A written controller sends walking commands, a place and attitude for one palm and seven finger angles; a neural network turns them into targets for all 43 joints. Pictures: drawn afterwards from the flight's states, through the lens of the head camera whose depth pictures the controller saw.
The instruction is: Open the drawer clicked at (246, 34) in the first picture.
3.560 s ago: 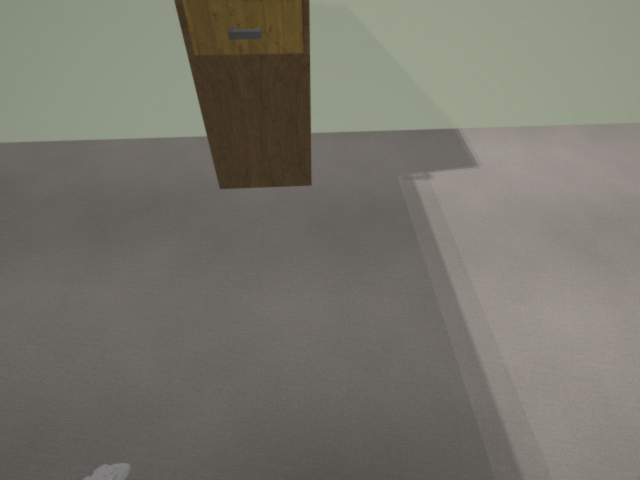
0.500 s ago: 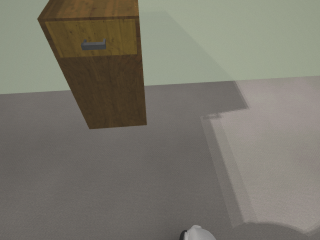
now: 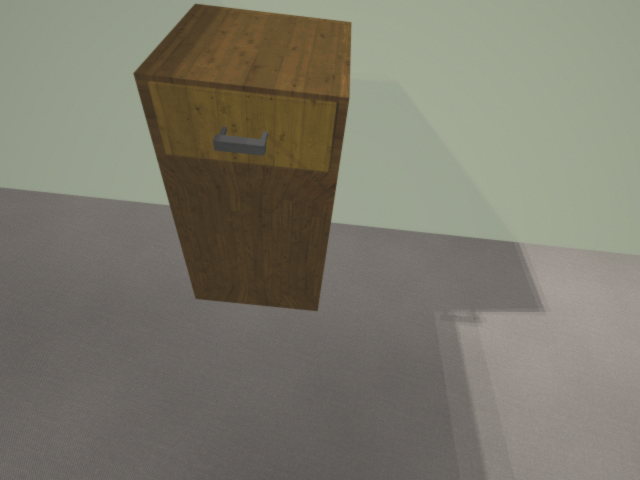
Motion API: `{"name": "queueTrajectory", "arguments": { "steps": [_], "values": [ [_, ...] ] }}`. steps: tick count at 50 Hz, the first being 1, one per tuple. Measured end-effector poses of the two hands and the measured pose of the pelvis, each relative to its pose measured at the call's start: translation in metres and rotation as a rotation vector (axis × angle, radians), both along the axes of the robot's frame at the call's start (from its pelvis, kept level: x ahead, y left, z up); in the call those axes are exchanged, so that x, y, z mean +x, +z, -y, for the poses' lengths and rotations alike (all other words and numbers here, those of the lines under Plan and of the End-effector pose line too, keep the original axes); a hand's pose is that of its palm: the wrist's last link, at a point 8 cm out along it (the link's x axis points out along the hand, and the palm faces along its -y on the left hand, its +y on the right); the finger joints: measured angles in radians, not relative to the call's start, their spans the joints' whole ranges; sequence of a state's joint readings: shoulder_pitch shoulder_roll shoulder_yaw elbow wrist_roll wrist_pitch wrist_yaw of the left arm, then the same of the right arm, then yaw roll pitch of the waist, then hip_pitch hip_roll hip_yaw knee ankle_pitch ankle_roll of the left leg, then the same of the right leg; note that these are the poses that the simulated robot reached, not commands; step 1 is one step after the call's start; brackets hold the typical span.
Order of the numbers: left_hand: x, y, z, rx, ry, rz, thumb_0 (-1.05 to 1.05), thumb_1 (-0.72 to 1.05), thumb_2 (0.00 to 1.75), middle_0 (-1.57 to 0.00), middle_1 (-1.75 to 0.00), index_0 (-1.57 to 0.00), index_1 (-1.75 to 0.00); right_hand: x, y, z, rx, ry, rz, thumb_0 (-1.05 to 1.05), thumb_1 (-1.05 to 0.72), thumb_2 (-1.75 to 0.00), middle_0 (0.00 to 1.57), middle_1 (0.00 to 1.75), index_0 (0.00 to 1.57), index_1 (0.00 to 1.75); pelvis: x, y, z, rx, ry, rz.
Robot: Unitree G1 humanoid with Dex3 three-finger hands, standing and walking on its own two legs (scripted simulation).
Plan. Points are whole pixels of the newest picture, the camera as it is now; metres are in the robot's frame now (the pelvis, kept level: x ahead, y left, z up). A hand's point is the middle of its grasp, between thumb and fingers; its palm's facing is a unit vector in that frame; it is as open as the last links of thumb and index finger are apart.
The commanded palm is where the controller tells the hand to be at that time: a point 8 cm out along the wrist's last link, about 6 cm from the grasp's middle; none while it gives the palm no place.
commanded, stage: take the last steps up to it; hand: left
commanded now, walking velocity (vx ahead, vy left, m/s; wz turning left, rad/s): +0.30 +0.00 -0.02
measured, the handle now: (242, 139) +0.78 +0.24 -0.03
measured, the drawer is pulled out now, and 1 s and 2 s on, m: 0.00 0.00 0.00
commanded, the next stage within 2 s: come to a stop and stand still in 0.56 s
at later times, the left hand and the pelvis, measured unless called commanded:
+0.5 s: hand (240, 407) +0.25 +0.14 -0.15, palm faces -0.01 -0.97 -0.23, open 7.3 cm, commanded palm none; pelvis +0.17 -0.05 +0.00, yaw -1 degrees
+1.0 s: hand (247, 415) +0.24 +0.12 -0.17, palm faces +0.06 -0.98 -0.16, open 7.4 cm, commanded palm none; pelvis +0.26 -0.04 +0.01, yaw -2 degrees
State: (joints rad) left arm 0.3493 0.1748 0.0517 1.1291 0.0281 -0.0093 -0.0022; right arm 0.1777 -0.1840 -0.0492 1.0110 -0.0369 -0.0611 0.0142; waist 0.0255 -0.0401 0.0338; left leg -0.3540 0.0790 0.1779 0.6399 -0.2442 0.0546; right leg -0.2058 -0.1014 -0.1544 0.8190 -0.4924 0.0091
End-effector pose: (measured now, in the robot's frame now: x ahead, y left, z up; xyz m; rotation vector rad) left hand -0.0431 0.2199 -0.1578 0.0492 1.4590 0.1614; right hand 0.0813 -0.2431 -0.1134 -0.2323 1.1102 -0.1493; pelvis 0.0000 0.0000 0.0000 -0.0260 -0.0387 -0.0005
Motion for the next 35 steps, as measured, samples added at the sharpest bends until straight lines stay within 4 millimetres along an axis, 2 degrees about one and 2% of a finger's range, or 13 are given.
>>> {"name": "queueTrajectory", "arguments": {
  "steps": [4,12,18,23,25,27,31,35],
  "values": [
    [0.029,0.012,-0.010,0.000,-0.010,-0.006,0.01,0.92,0.90,-0.20,-0.30,-0.19,-0.30,0.001,0.002,-0.017,0.020,-0.028,-0.047,0.00,-0.92,-0.90,0.20,0.30,0.19,0.30,0.023,0.011,-0.007,0.009,-0.003,-0.005],
    [0.119,0.032,-0.013,0.035,-0.036,0.090,0.01,0.91,0.90,-0.20,-0.30,-0.19,-0.30,-0.025,-0.003,-0.029,0.074,-0.109,-0.239,0.00,-0.93,-0.90,0.20,0.30,0.20,0.30,0.073,0.023,-0.006,0.031,-0.003,-0.019],
    [0.198,0.039,-0.001,0.076,-0.093,0.144,0.01,0.93,0.90,-0.20,-0.30,-0.19,-0.30,-0.037,-0.015,-0.032,0.147,-0.178,-0.368,0.00,-0.91,-0.90,0.20,0.30,0.20,0.30,0.115,0.019,0.012,0.053,-0.014,-0.018],
    [0.269,0.036,0.025,0.108,-0.143,0.228,0.01,0.92,0.90,-0.20,-0.30,-0.19,-0.30,-0.027,-0.034,-0.018,0.196,-0.212,-0.456,0.00,-0.91,-0.90,0.20,0.30,0.20,0.30,0.156,0.003,0.039,0.064,-0.022,-0.016],
    [0.286,0.036,0.036,0.108,-0.138,0.263,0.01,0.92,0.90,-0.20,-0.30,-0.19,-0.30,-0.012,-0.038,-0.007,0.200,-0.198,-0.473,0.00,-0.91,-0.90,0.20,0.30,0.20,0.30,0.167,0.001,0.046,0.050,-0.014,-0.013],
    [0.293,0.039,0.045,0.106,-0.114,0.277,0.00,0.92,0.90,-0.20,-0.30,-0.19,-0.30,0.014,-0.037,0.005,0.188,-0.178,-0.452,0.00,-0.91,-0.90,0.20,0.30,0.20,0.30,0.178,0.005,0.052,0.046,-0.008,-0.012],
    [0.297,0.048,0.047,0.134,-0.072,0.256,-0.01,0.96,0.90,-0.20,-0.30,-0.20,-0.30,0.083,-0.030,0.027,0.153,-0.133,-0.334,0.00,-0.91,-0.90,0.20,0.30,0.19,0.30,0.199,0.015,0.059,0.041,0.002,-0.022],
    [0.290,0.048,0.049,0.117,-0.063,0.187,-0.01,0.95,0.90,-0.20,-0.30,-0.20,-0.30,0.152,-0.020,0.040,0.117,-0.094,-0.207,0.01,-0.92,-0.90,0.20,0.30,0.19,0.30,0.218,0.020,0.060,0.041,0.002,-0.029]
  ]
}}
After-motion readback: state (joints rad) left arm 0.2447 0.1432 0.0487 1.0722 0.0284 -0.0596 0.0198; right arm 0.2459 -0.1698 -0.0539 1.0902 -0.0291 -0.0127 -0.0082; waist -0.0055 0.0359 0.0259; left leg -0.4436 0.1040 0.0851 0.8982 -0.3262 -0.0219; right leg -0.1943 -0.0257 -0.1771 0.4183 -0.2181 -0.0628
